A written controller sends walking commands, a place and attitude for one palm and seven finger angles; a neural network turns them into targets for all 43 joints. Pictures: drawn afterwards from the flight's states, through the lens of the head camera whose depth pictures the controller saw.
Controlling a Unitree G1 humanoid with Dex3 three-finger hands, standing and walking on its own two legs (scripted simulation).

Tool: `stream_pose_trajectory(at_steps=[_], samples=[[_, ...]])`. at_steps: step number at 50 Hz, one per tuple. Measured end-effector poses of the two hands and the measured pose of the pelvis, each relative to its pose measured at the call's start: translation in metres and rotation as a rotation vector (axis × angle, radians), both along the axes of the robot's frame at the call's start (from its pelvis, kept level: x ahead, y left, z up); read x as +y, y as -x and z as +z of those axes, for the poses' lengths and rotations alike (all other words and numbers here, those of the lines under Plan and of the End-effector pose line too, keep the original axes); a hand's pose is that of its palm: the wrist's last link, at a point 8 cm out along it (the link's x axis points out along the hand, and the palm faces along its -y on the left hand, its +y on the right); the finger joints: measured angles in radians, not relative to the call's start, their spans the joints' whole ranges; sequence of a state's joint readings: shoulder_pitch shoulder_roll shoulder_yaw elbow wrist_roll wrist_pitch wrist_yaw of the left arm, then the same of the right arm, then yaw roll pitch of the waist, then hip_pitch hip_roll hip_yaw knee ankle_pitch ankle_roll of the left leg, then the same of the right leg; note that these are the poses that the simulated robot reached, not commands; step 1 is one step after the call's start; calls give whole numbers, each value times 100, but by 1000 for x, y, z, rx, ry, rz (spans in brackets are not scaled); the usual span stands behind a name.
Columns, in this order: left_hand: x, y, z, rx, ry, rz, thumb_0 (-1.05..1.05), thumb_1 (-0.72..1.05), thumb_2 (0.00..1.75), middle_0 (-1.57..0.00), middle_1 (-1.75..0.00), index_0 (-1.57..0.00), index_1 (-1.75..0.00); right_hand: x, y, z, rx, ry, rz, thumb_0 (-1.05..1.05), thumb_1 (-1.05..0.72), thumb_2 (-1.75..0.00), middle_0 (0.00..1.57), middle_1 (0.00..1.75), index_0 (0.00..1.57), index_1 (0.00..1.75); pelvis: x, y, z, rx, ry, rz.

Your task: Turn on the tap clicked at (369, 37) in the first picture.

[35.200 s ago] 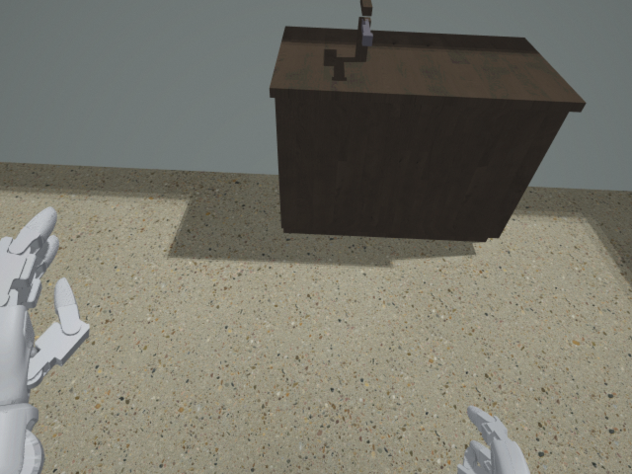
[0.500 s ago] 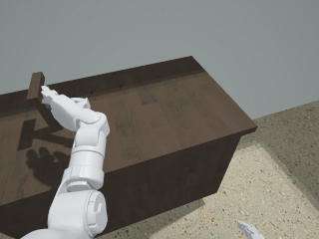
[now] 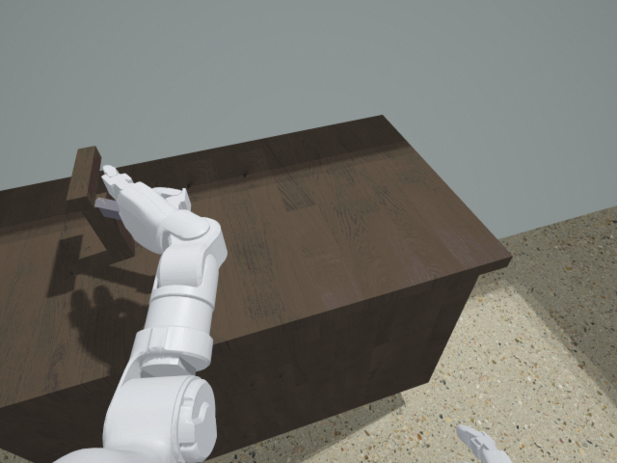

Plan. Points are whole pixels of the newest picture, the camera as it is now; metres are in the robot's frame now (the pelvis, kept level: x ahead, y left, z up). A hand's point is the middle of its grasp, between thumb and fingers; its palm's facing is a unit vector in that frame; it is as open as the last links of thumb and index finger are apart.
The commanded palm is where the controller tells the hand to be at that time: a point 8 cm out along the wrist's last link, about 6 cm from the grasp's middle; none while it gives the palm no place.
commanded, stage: lift the hand up off the lever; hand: left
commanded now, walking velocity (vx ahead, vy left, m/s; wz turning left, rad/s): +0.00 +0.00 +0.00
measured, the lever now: (174, 222) +0.44 +0.23 +0.08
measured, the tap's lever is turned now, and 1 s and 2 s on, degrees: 55 55 55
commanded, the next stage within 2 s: draw the hand back beside the body in 0.18 s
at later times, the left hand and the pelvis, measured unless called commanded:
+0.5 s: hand (202, 210) +0.38 +0.15 +0.17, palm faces +0.43 -0.90 -0.04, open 7.8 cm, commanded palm +0.32 +0.21 +0.17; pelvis +0.00 +0.00 +0.01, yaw -2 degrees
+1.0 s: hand (134, 282) +0.27 +0.20 +0.16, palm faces +0.20 -0.95 -0.25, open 7.6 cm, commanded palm +0.24 +0.26 +0.17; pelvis -0.01 +0.02 +0.02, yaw -2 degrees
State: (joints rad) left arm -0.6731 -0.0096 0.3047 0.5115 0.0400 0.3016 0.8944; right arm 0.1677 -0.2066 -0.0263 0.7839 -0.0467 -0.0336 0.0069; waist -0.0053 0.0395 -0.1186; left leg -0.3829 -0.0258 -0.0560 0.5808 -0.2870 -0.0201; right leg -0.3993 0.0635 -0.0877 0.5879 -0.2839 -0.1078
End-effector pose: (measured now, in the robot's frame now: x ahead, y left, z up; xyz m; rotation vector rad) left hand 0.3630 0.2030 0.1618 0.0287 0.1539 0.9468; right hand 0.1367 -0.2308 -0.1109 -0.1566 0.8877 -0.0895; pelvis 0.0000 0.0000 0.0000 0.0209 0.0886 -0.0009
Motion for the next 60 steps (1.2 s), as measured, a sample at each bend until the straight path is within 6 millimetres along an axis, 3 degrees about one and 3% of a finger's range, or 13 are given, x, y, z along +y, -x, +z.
stream_pose_trajectory(at_steps=[15,19,23,26,30,36,46,60], samples=[[-6,6,-1,8,6,-18,2,90,90,-15,-15,-15,-15,5,-27,9,-43,0,40,1,-91,-90,20,30,20,30,-1,-2,1,-15,0,9],[-14,4,8,-60,-53,-239,2,90,90,-15,-15,-15,-15,4,-26,14,-52,7,0,1,-91,-90,20,30,20,30,-2,-1,3,-39,-7,-7],[-18,15,11,-123,-66,-468,2,90,90,-16,-15,-15,-16,-2,-20,22,-71,10,-74,1,-91,-90,20,30,20,30,-2,-2,6,-76,-6,-34],[-9,33,3,-117,-32,-520,1,89,90,-16,-16,-16,-16,-7,-14,27,-79,17,-104,1,-91,-90,20,30,20,30,-3,-2,8,-109,-1,-45],[17,61,-7,-84,-132,-630,2,89,90,-17,-17,-16,-17,-12,-8,34,-115,10,-114,1,-91,-90,20,30,20,30,-3,2,11,-153,3,-50],[40,98,9,-135,-285,-694,2,89,90,-17,-19,-17,-19,-8,-6,36,-136,33,-48,1,-91,-90,19,30,19,30,2,10,15,-191,12,-29],[36,113,8,-189,-299,-786,2,89,90,-18,-22,-18,-22,21,-20,48,-199,-4,-15,1,-91,-90,20,30,20,30,12,14,19,-201,15,-36],[77,155,13,-168,-349,-701,2,89,90,-20,-26,-19,-26,36,-29,50,-192,12,26,1,-90,-90,20,30,20,30,26,5,21,-207,23,-33]])
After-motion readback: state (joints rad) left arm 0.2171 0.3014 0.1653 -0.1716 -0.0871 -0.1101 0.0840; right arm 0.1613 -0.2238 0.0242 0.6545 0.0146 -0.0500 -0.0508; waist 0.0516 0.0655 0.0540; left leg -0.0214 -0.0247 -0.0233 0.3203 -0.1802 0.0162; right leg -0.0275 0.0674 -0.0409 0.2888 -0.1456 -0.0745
